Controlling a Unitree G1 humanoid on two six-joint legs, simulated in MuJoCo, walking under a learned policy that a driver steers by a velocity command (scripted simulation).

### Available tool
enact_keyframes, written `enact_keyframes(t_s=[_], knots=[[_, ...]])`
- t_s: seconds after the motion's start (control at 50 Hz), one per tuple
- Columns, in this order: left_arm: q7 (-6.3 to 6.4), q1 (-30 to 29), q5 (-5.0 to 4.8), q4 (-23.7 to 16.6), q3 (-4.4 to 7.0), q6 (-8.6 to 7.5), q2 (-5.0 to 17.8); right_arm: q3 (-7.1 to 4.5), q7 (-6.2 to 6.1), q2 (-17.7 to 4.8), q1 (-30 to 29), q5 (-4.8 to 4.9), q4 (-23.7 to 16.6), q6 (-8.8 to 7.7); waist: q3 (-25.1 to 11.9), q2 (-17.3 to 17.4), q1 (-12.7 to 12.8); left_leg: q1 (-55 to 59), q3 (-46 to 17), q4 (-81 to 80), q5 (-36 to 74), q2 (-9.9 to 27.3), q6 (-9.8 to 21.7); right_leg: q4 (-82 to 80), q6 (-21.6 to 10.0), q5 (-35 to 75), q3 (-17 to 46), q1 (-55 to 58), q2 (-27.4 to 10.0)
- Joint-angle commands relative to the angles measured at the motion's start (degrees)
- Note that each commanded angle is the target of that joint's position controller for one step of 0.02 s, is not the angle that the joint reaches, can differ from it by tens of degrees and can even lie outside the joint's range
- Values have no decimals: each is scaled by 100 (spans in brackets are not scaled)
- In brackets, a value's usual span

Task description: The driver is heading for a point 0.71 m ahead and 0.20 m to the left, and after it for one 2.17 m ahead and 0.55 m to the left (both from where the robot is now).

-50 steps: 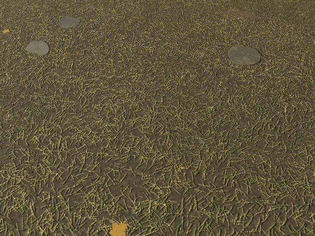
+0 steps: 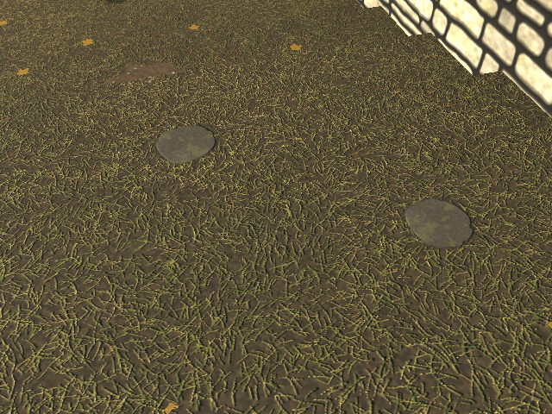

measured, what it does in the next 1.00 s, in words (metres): walks ahead, turning left: right foot, then left foot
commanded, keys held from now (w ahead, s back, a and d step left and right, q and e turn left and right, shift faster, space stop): w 0.12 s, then w+q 0.88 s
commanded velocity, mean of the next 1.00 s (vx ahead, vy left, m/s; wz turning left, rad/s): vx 0.48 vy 0.00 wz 0.35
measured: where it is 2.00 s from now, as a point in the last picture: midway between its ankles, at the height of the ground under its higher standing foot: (172, 279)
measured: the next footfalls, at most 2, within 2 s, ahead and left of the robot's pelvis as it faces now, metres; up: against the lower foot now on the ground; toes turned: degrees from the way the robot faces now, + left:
right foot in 0.26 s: +0.31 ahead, -0.13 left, +0.00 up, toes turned -1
left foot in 0.78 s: +0.50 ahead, +0.17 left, +0.00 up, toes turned +20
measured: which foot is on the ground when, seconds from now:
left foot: down 0.00-0.26, up 0.28-0.76, down 0.78-1.00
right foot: up 0.00-0.24, down 0.26-0.80, up 0.82-1.00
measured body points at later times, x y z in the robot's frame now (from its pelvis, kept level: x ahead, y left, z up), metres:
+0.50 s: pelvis +0.26 -0.03 +0.00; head +0.28 -0.03 +0.45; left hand +0.24 +0.21 -0.14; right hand +0.41 -0.26 -0.12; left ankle +0.29 +0.12 -0.67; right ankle +0.27 -0.13 -0.74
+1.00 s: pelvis +0.52 +0.10 -0.02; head +0.52 +0.10 +0.43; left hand +0.60 +0.38 -0.12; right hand +0.59 -0.15 -0.16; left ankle +0.46 +0.16 -0.74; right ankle +0.60 -0.04 -0.67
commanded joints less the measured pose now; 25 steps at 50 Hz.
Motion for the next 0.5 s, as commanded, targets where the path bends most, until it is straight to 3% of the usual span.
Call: enact_keyframes(t_s=[0.02,0.08,0.16,0.2,0.24,0.26,0.28,0.3,0.32,0.34,0.36,0.38,0.4,0.44,0.5], knots=[[-123,-838,-83,-453,19,-42,243,-296,55,-942,44,-43,-257,-98,509,273,-77,492,-857,-801,2641,1464,1178,-882,128,756,-386,-996,-271],[-198,-1250,-80,-575,-106,52,41,-330,202,-924,419,-39,48,-45,632,392,-139,351,-589,-797,3323,1478,1146,-1840,3,1084,-636,-585,-279],[-178,-1677,-88,-779,-84,77,276,-347,309,-899,518,-75,300,-3,701,529,-35,630,-703,-565,3610,1648,1054,-2474,-382,1175,-581,-332,-154],[-105,-1826,-98,-876,-65,95,373,-403,346,-1064,403,-85,351,22,669,610,105,517,-726,-380,4063,1635,968,-2656,-512,1003,-736,296,17],[-30,-1433,-210,-815,17,74,606,-490,372,-1334,278,-116,391,19,380,564,496,-42,-544,270,5467,1409,695,-2817,-741,1389,-970,1883,261],[34,-549,-281,-569,126,19,931,-501,396,-1298,176,-167,345,-16,-163,341,816,-815,-348,1305,5372,1027,310,-2556,-1037,1831,-701,3430,112],[72,854,-259,-209,107,3,1071,-251,386,-488,1341,-281,375,-86,-1942,-676,787,-2449,-255,3154,2716,304,-81,-2590,-2285,2388,1057,6548,-1469],[162,2154,-168,130,45,16,880,-143,492,-273,1209,-272,394,-112,-2536,-1071,1260,-3430,-519,4852,-1592,-250,-158,-3695,-2765,1436,3209,7314,-2540],[222,2363,-66,433,98,-80,821,-357,508,-682,-37,-86,267,-74,-722,-662,1492,-4082,-932,6021,-1308,171,43,-4227,-1938,-128,2753,5627,-2175],[260,1414,-178,351,78,-138,738,-412,387,-747,-317,-45,230,-87,282,-653,1032,-4142,-811,6039,-839,598,195,-4596,-1596,-875,1985,4007,-2097],[323,860,-272,270,-49,-114,327,-392,273,-706,-260,-159,234,-57,151,-544,684,-3640,-783,5653,-638,827,288,-4851,-1484,-529,1551,3341,-1940],[351,564,-316,243,-160,-111,18,-294,248,-439,-321,-266,204,-10,137,-371,466,-3318,-832,5403,-421,993,276,-4982,-1413,144,1101,2968,-1827],[363,317,-282,169,-197,-116,-131,-219,269,-214,-334,-295,203,54,145,-323,295,-3091,-800,5280,-392,1064,220,-5155,-1406,580,785,2683,-1805],[395,150,-211,163,-146,-214,-91,-207,343,-112,-392,-189,197,132,225,-315,134,-3157,-686,4821,-315,1097,124,-5455,-1371,702,178,2546,-1677],[360,406,26,342,-87,-319,71,-191,439,-143,-736,-123,164,145,376,-267,175,-3423,-476,4088,936,1122,-8,-5572,-1414,1669,-674,2444,-1569]])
